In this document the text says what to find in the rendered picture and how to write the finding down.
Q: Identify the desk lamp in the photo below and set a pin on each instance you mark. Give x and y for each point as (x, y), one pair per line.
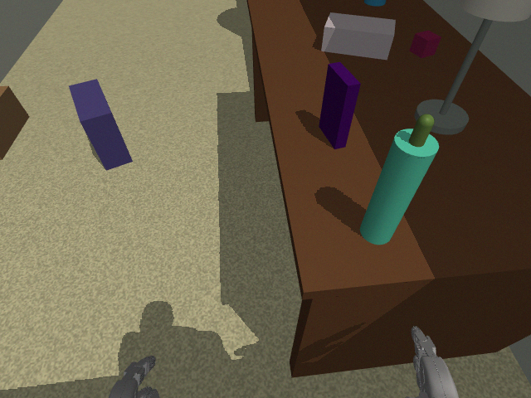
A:
(451, 118)

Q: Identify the desk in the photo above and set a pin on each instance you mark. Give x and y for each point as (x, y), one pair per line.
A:
(458, 266)

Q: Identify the right robot hand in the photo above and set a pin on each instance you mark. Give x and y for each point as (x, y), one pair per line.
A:
(433, 376)

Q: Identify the left robot hand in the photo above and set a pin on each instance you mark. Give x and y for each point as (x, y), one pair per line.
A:
(133, 377)

